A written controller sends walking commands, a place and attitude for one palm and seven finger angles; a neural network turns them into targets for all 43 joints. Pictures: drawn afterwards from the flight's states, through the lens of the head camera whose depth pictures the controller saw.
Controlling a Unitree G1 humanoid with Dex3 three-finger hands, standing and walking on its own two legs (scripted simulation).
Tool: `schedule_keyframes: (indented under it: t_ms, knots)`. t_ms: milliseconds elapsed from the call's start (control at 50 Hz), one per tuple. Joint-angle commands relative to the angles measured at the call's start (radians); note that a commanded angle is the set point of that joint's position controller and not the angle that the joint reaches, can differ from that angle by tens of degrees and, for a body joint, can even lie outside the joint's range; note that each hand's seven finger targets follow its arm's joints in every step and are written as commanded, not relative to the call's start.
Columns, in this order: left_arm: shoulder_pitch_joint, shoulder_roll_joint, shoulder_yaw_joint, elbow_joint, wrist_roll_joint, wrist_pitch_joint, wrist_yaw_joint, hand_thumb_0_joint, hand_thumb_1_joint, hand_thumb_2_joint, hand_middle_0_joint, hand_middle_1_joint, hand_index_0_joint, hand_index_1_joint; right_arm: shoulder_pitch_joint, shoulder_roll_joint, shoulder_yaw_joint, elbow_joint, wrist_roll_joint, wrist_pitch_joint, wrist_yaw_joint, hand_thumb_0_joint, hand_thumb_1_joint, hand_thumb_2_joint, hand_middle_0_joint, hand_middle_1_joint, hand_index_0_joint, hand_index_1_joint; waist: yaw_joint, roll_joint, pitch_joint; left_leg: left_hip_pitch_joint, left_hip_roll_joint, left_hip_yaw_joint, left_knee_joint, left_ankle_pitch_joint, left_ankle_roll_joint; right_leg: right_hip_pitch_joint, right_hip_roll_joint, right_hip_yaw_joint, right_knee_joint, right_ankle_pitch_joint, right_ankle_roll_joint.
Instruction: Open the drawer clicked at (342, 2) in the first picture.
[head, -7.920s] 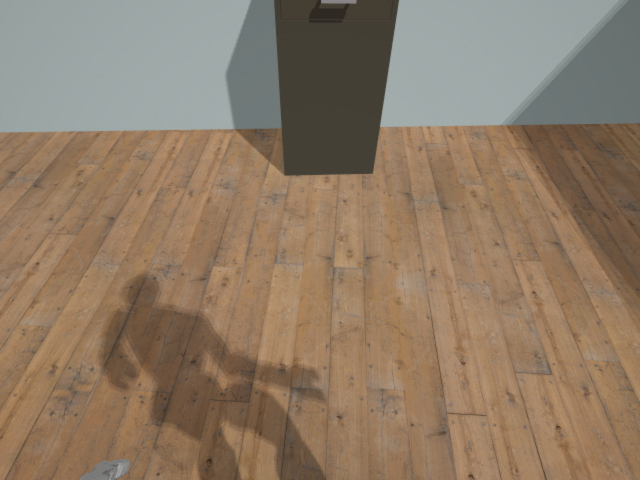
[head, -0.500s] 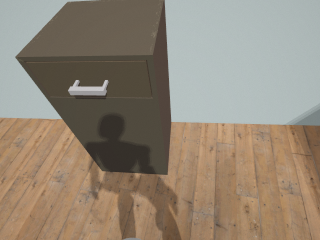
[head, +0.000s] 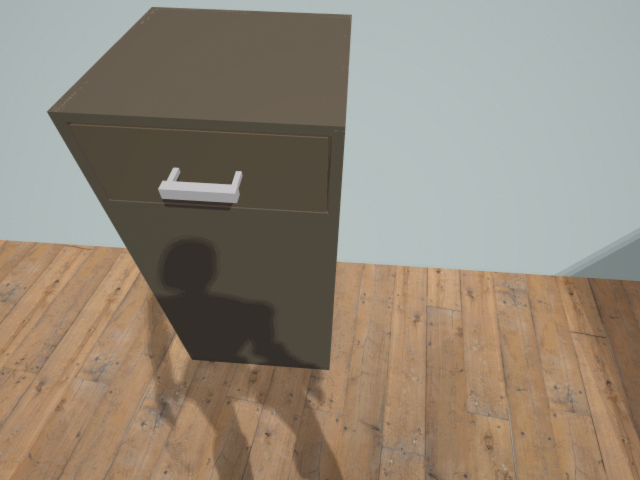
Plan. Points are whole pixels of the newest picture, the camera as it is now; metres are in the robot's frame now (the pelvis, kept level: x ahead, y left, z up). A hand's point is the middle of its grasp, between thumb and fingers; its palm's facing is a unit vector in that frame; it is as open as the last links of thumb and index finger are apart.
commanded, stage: come to a stop and stand still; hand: left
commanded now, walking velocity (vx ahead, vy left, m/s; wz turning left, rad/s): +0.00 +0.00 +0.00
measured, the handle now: (203, 183) +0.54 +0.24 +0.05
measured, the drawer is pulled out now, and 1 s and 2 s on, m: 0.00 0.00 0.00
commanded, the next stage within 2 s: look again from close up in 0.24 s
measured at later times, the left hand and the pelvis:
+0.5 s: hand out of the picture +0.00 +0.18 -0.18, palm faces -0.01 -0.97 -0.23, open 7.3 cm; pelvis -0.01 +0.00 +0.00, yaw +0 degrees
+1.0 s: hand out of the picture +0.02 +0.17 -0.15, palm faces -0.03 -0.94 -0.33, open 7.3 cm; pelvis -0.02 -0.02 -0.01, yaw -1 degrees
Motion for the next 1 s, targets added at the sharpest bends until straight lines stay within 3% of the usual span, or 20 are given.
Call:
schedule_keyframes:
  t_ms: [0, 100, 300, 320, 340, 360, 380, 420, 460, 520, 560, 600, 660, 780, 880, 900, 920, 940, 960, 980]
  knots:
    - [0.048, 0.112, 0.018, -0.022, -0.005, -0.008, 0.007, 0.000, 0.900, 0.900, -0.200, -0.300, -0.200, -0.300, 0.110, -0.108, -0.015, 0.013, -0.006, -0.009, -0.002, 0.000, -0.900, -0.900, 0.200, 0.300, 0.200, 0.300, -0.016, -0.018, -0.024, 0.041, 0.110, -0.077, -0.057, 0.454, 0.011, 0.016, -0.057, 0.041, -0.053, 0.356, -0.037]
    - [0.043, 0.114, 0.018, -0.015, -0.007, -0.004, 0.007, 0.000, 0.900, 0.900, -0.200, -0.300, -0.200, -0.300, 0.124, -0.106, -0.007, 0.031, -0.008, -0.012, -0.006, 0.000, -0.900, -0.900, 0.200, 0.300, 0.200, 0.300, -0.013, 0.030, -0.009, 0.038, 0.110, -0.076, -0.074, 0.481, 0.010, 0.037, -0.056, 0.035, -0.065, 0.346, -0.039]
    - [0.046, 0.109, 0.015, -0.007, -0.012, 0.000, 0.007, 0.000, 0.900, 0.900, -0.200, -0.300, -0.200, -0.300, 0.183, -0.099, 0.002, 0.065, -0.006, -0.013, -0.008, 0.000, -0.900, -0.900, 0.200, 0.300, 0.200, 0.300, -0.009, 0.011, 0.038, 0.017, 0.107, -0.080, -0.108, 0.406, 0.009, 0.049, -0.054, 0.027, -0.096, 0.287, -0.039]
    - [0.090, 0.129, 0.002, 0.000, 0.007, -0.038, 0.046, 0.000, 0.900, 0.900, -0.200, -0.300, -0.200, -0.300, 0.128, -0.148, -0.004, -0.010, 0.002, -0.026, 0.010, 0.000, -0.900, -0.900, 0.200, 0.300, 0.200, 0.300, -0.004, 0.006, 0.098, -0.088, 0.108, -0.056, 0.093, 0.535, -0.014, -0.034, -0.085, 0.080, -0.057, 0.569, -0.042]
    - [0.075, 0.162, 0.016, -0.044, 0.001, -0.044, 0.039, 0.000, 0.900, 0.900, -0.200, -0.300, -0.200, -0.300, 0.188, -0.099, -0.005, -0.029, -0.013, -0.024, 0.014, 0.000, -0.900, -0.900, 0.200, 0.300, 0.200, 0.300, -0.034, 0.037, 0.034, -0.084, 0.082, -0.072, 0.057, 0.308, -0.003, 0.011, -0.102, 0.068, -0.007, 0.508, -0.073]
    - [0.051, 0.161, 0.008, -0.047, -0.006, -0.045, 0.026, 0.000, 0.900, 0.900, -0.200, -0.300, -0.200, -0.300, 0.163, -0.087, 0.003, -0.024, -0.015, -0.020, 0.016, 0.000, -0.900, -0.900, 0.200, 0.300, 0.200, 0.300, -0.019, 0.061, 0.061, -0.091, 0.076, -0.058, 0.007, 0.212, 0.007, -0.011, -0.087, 0.066, -0.012, 0.429, -0.077]
    - [0.039, 0.146, 0.001, -0.053, -0.007, -0.043, 0.018, 0.000, 0.900, 0.900, -0.200, -0.300, -0.200, -0.300, 0.188, -0.091, 0.008, -0.030, -0.016, -0.018, 0.018, 0.000, -0.900, -0.900, 0.200, 0.300, 0.200, 0.300, -0.031, 0.027, 0.011, -0.083, 0.080, -0.072, 0.001, 0.191, 0.016, -0.010, -0.060, 0.054, -0.005, 0.277, -0.078]
    - [0.047, 0.121, 0.003, -0.064, -0.008, -0.039, 0.012, 0.000, 0.900, 0.900, -0.200, -0.300, -0.200, -0.300, 0.213, -0.107, 0.007, -0.037, -0.017, -0.027, 0.016, 0.000, -0.900, -0.900, 0.200, 0.300, 0.200, 0.300, -0.029, 0.021, -0.062, -0.055, 0.099, -0.089, 0.014, 0.304, 0.030, 0.011, -0.037, 0.038, 0.031, 0.230, -0.074]
    - [0.056, 0.114, 0.001, -0.066, -0.008, -0.031, 0.011, 0.000, 0.900, 0.900, -0.200, -0.300, -0.200, -0.300, 0.223, -0.117, 0.006, -0.037, -0.018, -0.029, 0.010, 0.000, -0.900, -0.900, 0.200, 0.300, 0.200, 0.300, -0.027, 0.055, -0.085, -0.025, 0.115, -0.093, 0.021, 0.390, 0.039, 0.009, -0.025, 0.022, 0.050, 0.190, -0.070]
    - [0.057, 0.110, 0.001, -0.061, -0.008, -0.025, 0.007, 0.000, 0.900, 0.900, -0.200, -0.300, -0.200, -0.300, 0.207, -0.112, 0.006, -0.038, -0.014, -0.024, 0.007, 0.000, -0.900, -0.900, 0.200, 0.300, 0.200, 0.300, -0.025, -0.004, -0.028, -0.054, 0.105, -0.083, 0.020, 0.327, 0.039, -0.020, -0.030, 0.031, 0.036, 0.204, -0.066]
    - [0.054, 0.104, -0.002, -0.059, -0.005, -0.019, 0.005, 0.000, 0.900, 0.900, -0.200, -0.300, -0.200, -0.300, 0.197, -0.104, 0.006, -0.034, -0.014, -0.018, 0.008, 0.000, -0.900, -0.900, 0.200, 0.300, 0.200, 0.300, -0.025, -0.009, 0.052, -0.086, 0.100, -0.083, -0.007, 0.247, 0.036, -0.066, -0.027, 0.042, 0.020, 0.163, -0.065]
    - [0.058, 0.106, -0.002, -0.057, -0.006, -0.016, 0.003, 0.000, 0.900, 0.900, -0.200, -0.300, -0.200, -0.300, 0.193, -0.100, 0.009, -0.026, -0.013, -0.015, 0.009, 0.000, -0.900, -0.900, 0.200, 0.300, 0.200, 0.300, -0.022, -0.033, 0.086, -0.111, 0.096, -0.086, -0.030, 0.176, 0.036, -0.079, -0.028, 0.048, 0.002, 0.128, -0.062]
    - [0.066, 0.107, 0.001, -0.055, -0.004, -0.014, 0.001, 0.000, 0.900, 0.900, -0.200, -0.300, -0.200, -0.300, 0.196, -0.099, 0.010, -0.013, -0.012, -0.016, 0.010, 0.000, -0.900, -0.900, 0.200, 0.300, 0.200, 0.300, -0.022, -0.005, 0.097, -0.111, 0.093, -0.087, -0.049, 0.146, 0.035, -0.086, -0.024, 0.051, -0.007, 0.100, -0.060]
    - [0.082, 0.108, 0.004, -0.053, -0.003, -0.016, -0.002, 0.000, 0.900, 0.900, -0.200, -0.300, -0.200, -0.300, 0.185, -0.098, 0.009, -0.007, -0.012, -0.016, 0.009, 0.000, -0.900, -0.900, 0.200, 0.300, 0.200, 0.300, -0.018, -0.013, 0.063, -0.087, 0.091, -0.071, -0.048, 0.129, 0.032, -0.082, -0.032, 0.063, -0.030, 0.112, -0.061]
    - [0.089, 0.107, 0.005, -0.050, -0.004, -0.020, -0.004, 0.000, 0.900, 0.900, -0.200, -0.300, -0.200, -0.300, 0.179, -0.093, 0.008, 0.001, -0.012, -0.019, 0.007, 0.000, -0.900, -0.900, 0.200, 0.300, 0.200, 0.300, -0.017, 0.009, 0.034, -0.061, 0.092, -0.064, -0.036, 0.173, 0.027, -0.073, -0.037, 0.069, -0.034, 0.171, -0.065]
    - [0.159, 0.140, 0.013, -0.013, 0.006, -0.039, 0.039, 0.000, 0.900, 0.900, -0.200, -0.300, -0.200, -0.300, 0.085, -0.133, -0.007, -0.064, 0.000, -0.020, 0.012, 0.000, -0.900, -0.900, 0.200, 0.300, 0.200, 0.300, 0.011, -0.112, 0.062, -0.147, 0.106, -0.048, 0.184, 0.274, -0.012, -0.063, -0.105, 0.144, -0.051, 0.663, -0.048]
    - [-0.618, 0.425, -0.018, -1.593, 0.118, -0.217, 0.053, 0.000, 0.877, 0.890, -0.202, -0.315, -0.202, -0.315, 0.104, -0.265, -0.006, -0.384, 0.047, -0.182, -0.034, 0.000, -0.900, -0.900, 0.200, 0.300, 0.200, 0.300, -0.072, 0.263, -0.482, 0.167, -0.003, -0.029, 0.016, 0.474, 0.039, 0.033, 0.010, 0.128, 0.082, 0.582, -0.088]
    - [-0.143, 0.356, 0.027, -1.277, 0.143, -0.114, 0.136, 0.000, 0.853, 0.880, -0.203, -0.330, -0.203, -0.330, 0.036, -0.169, -0.007, -0.324, 0.036, -0.286, -0.079, 0.000, -0.900, -0.900, 0.200, 0.300, 0.200, 0.300, 0.010, 0.403, -0.398, 0.221, 0.035, -0.043, -0.007, 0.653, 0.036, -0.064, 0.041, 0.034, 0.153, 0.285, -0.093]
    - [-0.093, 0.271, 0.028, -1.256, 0.093, -0.041, 0.191, 0.000, 0.830, 0.870, -0.205, -0.345, -0.205, -0.345, 0.049, -0.164, -0.035, -0.255, 0.049, -0.314, -0.085, 0.000, -0.900, -0.900, 0.200, 0.300, 0.200, 0.300, -0.016, 0.328, -0.312, 0.116, 0.049, -0.041, 0.018, 0.552, 0.004, -0.136, 0.046, -0.011, 0.140, 0.117, -0.073]
    - [0.196, 0.052, -0.096, -1.040, 0.125, 0.080, 0.197, 0.000, 0.807, 0.860, -0.207, -0.360, -0.207, -0.360, 0.037, -0.120, -0.026, -0.263, 0.072, -0.318, -0.088, 0.000, -0.900, -0.900, 0.200, 0.300, 0.200, 0.300, -0.029, 0.212, -0.199, 0.026, 0.059, -0.042, -0.009, 0.484, 0.020, -0.189, 0.053, -0.037, 0.140, 0.075, -0.060]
